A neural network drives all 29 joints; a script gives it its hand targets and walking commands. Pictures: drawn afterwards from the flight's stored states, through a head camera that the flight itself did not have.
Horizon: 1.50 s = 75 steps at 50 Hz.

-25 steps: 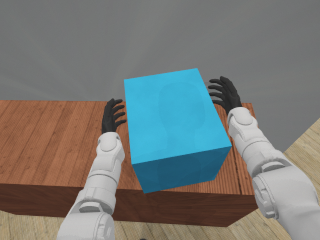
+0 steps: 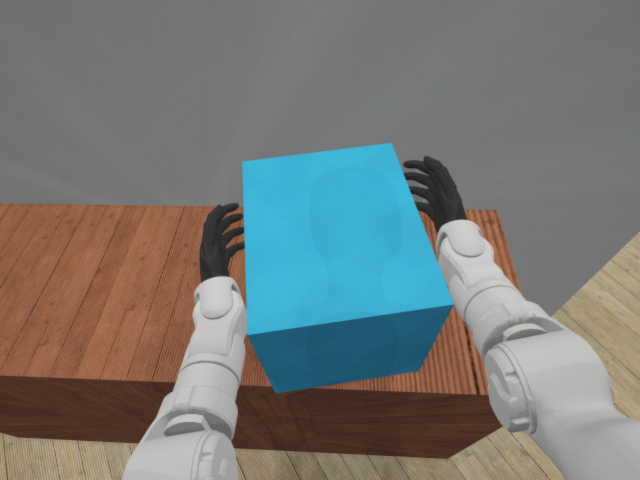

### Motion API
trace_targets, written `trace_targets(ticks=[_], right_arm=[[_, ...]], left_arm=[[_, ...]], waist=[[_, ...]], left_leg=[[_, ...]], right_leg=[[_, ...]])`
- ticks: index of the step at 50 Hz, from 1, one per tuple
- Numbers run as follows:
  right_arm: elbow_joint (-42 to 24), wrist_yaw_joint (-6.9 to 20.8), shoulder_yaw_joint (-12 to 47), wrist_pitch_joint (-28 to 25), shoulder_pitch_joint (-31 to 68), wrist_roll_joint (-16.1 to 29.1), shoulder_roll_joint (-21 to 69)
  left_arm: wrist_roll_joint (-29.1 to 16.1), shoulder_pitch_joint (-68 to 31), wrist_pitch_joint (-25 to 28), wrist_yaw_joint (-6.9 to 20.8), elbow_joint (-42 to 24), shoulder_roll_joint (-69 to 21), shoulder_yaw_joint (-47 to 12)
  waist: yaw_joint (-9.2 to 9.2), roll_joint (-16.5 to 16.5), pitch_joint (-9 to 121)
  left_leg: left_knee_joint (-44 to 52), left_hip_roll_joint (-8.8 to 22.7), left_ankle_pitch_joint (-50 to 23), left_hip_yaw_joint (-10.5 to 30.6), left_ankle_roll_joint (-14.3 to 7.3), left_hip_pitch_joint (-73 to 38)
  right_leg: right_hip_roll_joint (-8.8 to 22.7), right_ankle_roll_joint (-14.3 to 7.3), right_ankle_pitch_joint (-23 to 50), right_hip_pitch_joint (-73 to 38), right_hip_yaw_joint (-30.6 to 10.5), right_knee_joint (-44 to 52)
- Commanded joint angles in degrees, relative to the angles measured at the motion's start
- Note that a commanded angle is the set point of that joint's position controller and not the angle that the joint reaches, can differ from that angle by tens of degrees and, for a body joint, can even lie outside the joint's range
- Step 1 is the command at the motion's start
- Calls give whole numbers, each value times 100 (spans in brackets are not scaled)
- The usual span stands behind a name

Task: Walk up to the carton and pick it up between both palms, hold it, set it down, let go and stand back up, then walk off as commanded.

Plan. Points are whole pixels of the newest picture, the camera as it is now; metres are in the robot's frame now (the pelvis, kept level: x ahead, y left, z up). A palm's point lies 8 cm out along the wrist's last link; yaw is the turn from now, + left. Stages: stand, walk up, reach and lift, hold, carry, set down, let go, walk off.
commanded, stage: reach and lift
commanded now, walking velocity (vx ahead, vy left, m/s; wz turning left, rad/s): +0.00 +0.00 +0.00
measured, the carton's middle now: (333, 269) +0.40 +0.04 -0.01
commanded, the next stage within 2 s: none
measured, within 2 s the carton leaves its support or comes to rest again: leaves its support in 1.50 s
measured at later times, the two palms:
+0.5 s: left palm (218, 268) +0.36 +0.18 +0.05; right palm (451, 220) +0.43 -0.12 +0.07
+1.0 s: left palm (219, 268) +0.36 +0.18 +0.04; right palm (451, 220) +0.43 -0.12 +0.07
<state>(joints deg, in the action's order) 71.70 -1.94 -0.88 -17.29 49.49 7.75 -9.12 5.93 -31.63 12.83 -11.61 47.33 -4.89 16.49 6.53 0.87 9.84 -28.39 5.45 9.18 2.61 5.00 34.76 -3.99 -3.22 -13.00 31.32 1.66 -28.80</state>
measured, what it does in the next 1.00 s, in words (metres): stands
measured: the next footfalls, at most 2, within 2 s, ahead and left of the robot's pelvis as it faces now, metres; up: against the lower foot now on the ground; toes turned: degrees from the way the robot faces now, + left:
none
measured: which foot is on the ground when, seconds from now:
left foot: down 0.00-1.00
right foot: down 0.00-1.00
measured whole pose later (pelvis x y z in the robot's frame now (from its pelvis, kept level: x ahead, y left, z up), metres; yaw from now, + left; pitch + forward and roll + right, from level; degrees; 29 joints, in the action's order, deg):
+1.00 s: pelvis +0.02 +0.00 +0.02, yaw +1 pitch +11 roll -1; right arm 67.7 -0.5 -18.3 -21.2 43.9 -14.1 -4.0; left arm 20.0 -27.7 13.8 -7.3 42.4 -9.3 25.5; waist 4.5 -0.2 5.7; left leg -17.1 5.2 5.2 1.1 4.5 23.3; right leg -3.2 -3.1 -9.4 20.0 2.1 -17.9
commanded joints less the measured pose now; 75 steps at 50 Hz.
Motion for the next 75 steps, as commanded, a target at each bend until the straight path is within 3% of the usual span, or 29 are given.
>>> trace_targets(ticks=[1,4,6,9,13,15,16,19,22,31,33,36,37,40,42,45,48,51,52,54,60,61,64,66,70,71,74,75], right_arm=[[-887,-19,-454,-141,2187,-443,127],[-984,112,-491,-150,2328,-732,647],[-1178,308,-417,-139,2408,-1132,1653],[-1125,623,-643,-344,2264,-2027,3238],[-784,705,-951,-555,1824,-2529,3426],[-791,732,-1001,-635,1835,-2616,3397],[-736,712,-1014,-628,1722,-2657,3385],[-882,703,-957,-694,1776,-2684,3439],[-864,657,-946,-748,1675,-2726,3479],[-821,592,-772,-848,1559,-2554,3599],[-737,600,-846,-860,1585,-2606,3579],[-725,584,-803,-854,1555,-2542,3611],[-801,593,-731,-833,1572,-2560,3662],[-795,601,-776,-845,1544,-2533,3612],[-808,599,-676,-849,1640,-2530,3694],[-666,599,-821,-814,1485,-2532,3621],[-772,588,-658,-826,1540,-2501,3734],[-719,590,-715,-794,1505,-2576,3796],[-582,574,-761,-790,1383,-2615,3772],[-701,571,-693,-791,1489,-2603,3818],[-643,521,-634,-890,1424,-2713,3968],[-606,514,-539,-912,1437,-2657,4024],[-735,439,-469,-1049,1666,-2652,4028],[-739,388,-407,-1222,1777,-2649,4131],[-952,301,-197,-1483,1902,-2676,4220],[-995,255,-262,-1582,1977,-2716,4218],[-1014,232,-115,-1594,2003,-2614,4189],[-992,221,-85,-1580,1878,-2596,4153]], left_arm=[[306,-2128,125,58,-1159,-663,-524],[475,-2259,122,175,-1061,-1181,-562],[737,-2297,131,420,-885,-1979,-685],[1174,-2644,241,804,-806,-3310,-1196],[1505,-2386,233,864,-617,-3372,-1184],[1648,-2313,213,884,-460,-3239,-957],[1681,-2257,203,887,-498,-3283,-991],[1751,-2166,233,904,-436,-3206,-773],[1678,-2118,236,953,-439,-3181,-792],[1679,-1934,246,949,-523,-3302,-902],[1694,-2104,250,940,-556,-3291,-935],[1727,-1979,217,919,-570,-3315,-960],[1744,-1940,207,933,-476,-3295,-892],[1654,-2068,244,922,-498,-3290,-981],[1678,-2046,244,899,-504,-3348,-985],[1667,-2133,211,886,-485,-3353,-1057],[1623,-2018,242,904,-392,-3359,-1002],[1628,-2146,255,915,-342,-3330,-983],[1616,-2115,271,922,-356,-3366,-1054],[1659,-2116,277,913,-241,-3316,-948],[1607,-2240,388,947,-177,-3406,-1018],[1623,-2216,407,950,-203,-3430,-1020],[1650,-2360,471,951,-226,-3534,-1049],[1591,-2548,595,944,-296,-3653,-1185],[1620,-2608,716,931,-278,-3801,-1240],[1622,-2737,759,943,-301,-3787,-1261],[1580,-2796,750,928,-380,-3773,-1288],[1534,-2742,737,927,-446,-3828,-1402]], waist=[[-134,-183,2912],[-21,-303,2914],[55,-403,2924],[-197,-221,3118],[-273,-23,2711],[-125,-158,2460],[-212,-194,2384],[-99,-220,2189],[-172,-412,1992],[-161,-285,2052],[-247,-230,2140],[-200,-160,1947],[-144,-284,1957],[-232,-254,2045],[-112,-228,2031],[-255,-152,2103],[-138,-261,2070],[-145,-307,1956],[-278,-276,1979],[-134,-297,1970],[-262,-373,2063],[-168,-347,1989],[-204,-368,2229],[-332,-463,2403],[-355,-458,2496],[-443,-482,2606],[-366,-426,2636],[-437,-371,2610]], left_leg=[[14,-485,-1822,-621,-224,-2062],[89,-482,-1788,-631,-271,-2092],[193,-505,-1867,-681,-336,-2131],[380,-530,-1888,-650,-298,-2297],[531,-490,-2181,-650,-208,-2622],[628,-492,-2098,-745,-255,-2434],[694,-474,-2092,-747,-239,-2426],[800,-487,-1985,-778,-276,-2377],[864,-527,-1912,-822,-330,-2236],[875,-519,-2156,-812,-318,-2253],[882,-496,-2065,-793,-315,-2322],[880,-501,-2193,-822,-300,-2366],[907,-507,-2086,-827,-347,-2302],[933,-491,-1986,-805,-336,-2277],[891,-471,-2122,-802,-337,-2351],[897,-459,-2097,-773,-323,-2454],[902,-467,-2044,-790,-382,-2299],[935,-468,-1887,-805,-423,-2262],[947,-476,-1918,-784,-396,-2328],[956,-467,-1860,-803,-412,-2274],[925,-478,-1878,-809,-434,-2139],[937,-491,-1897,-797,-440,-2158],[948,-484,-1898,-760,-418,-2134],[879,-501,-2059,-743,-375,-2175],[894,-495,-2130,-699,-341,-2157],[908,-507,-2070,-696,-358,-2151],[930,-477,-2045,-693,-367,-2349],[940,-489,-2097,-674,-346,-2495]], right_leg=[[-51,369,1573,-1239,62,600],[-3,360,1559,-1316,73,656],[44,377,1763,-1551,73,717],[88,347,1969,-1658,212,808],[109,282,2262,-1809,304,982],[131,325,2246,-1880,270,1021],[103,321,2384,-1944,313,1014],[132,346,2252,-2192,273,1064],[178,406,2506,-2378,205,1040],[166,430,3066,-2541,209,971],[158,409,2831,-2425,247,988],[148,397,2794,-2401,251,1053],[153,415,2798,-2404,217,1035],[147,411,2680,-2334,257,1012],[133,368,2636,-2297,244,1020],[136,361,2593,-2193,275,1051],[179,372,2622,-2313,218,1034],[189,397,2469,-2278,230,1015],[188,390,2543,-2300,248,1047],[197,392,2389,-2282,233,1053],[230,436,2788,-2426,217,979],[248,433,2820,-2455,191,964],[252,466,3174,-2619,217,890],[217,486,3436,-2681,267,852],[237,510,3855,-2842,255,807],[243,541,3904,-2877,265,807],[213,544,3691,-2860,297,856],[181,517,3639,-2829,323,880]])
